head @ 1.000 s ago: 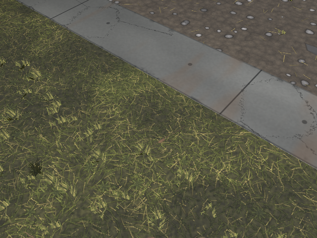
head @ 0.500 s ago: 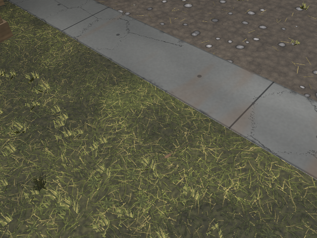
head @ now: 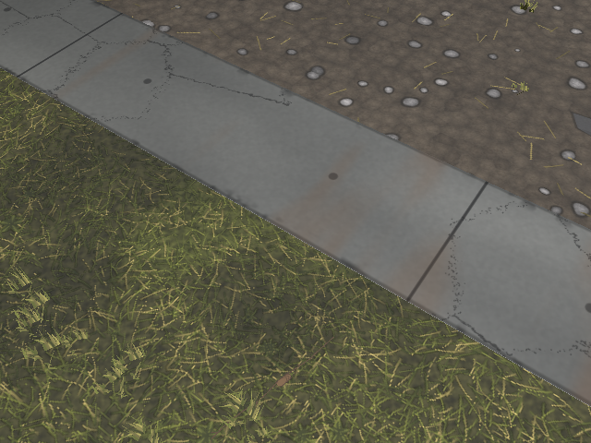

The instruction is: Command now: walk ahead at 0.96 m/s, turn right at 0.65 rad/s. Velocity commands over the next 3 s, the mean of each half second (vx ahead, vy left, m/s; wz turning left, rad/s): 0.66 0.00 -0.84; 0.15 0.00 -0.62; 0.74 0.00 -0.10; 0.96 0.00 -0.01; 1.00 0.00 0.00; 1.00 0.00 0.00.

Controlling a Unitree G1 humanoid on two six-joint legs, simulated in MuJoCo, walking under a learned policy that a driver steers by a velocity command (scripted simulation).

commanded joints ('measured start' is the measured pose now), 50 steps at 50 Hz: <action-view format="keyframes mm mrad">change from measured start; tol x32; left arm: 1 -3 1 8 -92 26 22 -23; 11 -373 1 -23 -265 32 56 -64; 17 103 272 103 -170 -57 50 -8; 50 -134 137 18 -397 -6 107 20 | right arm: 1 120 -27 -10 22 19 -23 -6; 50 9 -184 -32 -279 56 70 -42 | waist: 1 -16 98 -35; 15 146 212 -101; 18 24 -288 -153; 22 -91 202 -163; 38 -2 -151 -181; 42 26 337 -220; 50 -33 229 -131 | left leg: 1 223 283 -342 -432 -230 5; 10 238 174 149 -460 613 -70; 15 322 226 93 49 1380 -110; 16 267 206 64 306 1221 -116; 18 -248 -96 -84 1022 -446 -153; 38 -81 -47 -326 -9 107 -113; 42 379 403 -813 -228 781 250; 50 97 104 -484 -400 -353 74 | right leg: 1 -292 -97 33 70 78 -9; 9 -410 -52 -150 -255 372 -12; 15 133 125 -215 -533 321 -46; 18 630 -82 267 -650 1146 -202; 21 496 -184 586 -954 434 -325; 26 38 -1 334 -943 707 -197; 39 142 25 475 -695 357 -20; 42 -201 263 216 -224 -504 144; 50 -109 110 -83 -251 -207 200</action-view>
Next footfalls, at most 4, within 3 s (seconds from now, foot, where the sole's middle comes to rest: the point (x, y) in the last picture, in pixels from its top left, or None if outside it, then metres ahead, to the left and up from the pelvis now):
0.34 right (349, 432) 0.48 -0.07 -0.76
0.80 left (324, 338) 0.70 -0.02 -0.76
1.16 right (364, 428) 0.49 -0.10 -0.76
1.54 left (376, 267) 0.91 -0.15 -0.76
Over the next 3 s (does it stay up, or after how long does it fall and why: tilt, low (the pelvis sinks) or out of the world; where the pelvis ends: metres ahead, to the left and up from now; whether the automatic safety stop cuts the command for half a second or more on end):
stays up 1.70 -1.09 -0.01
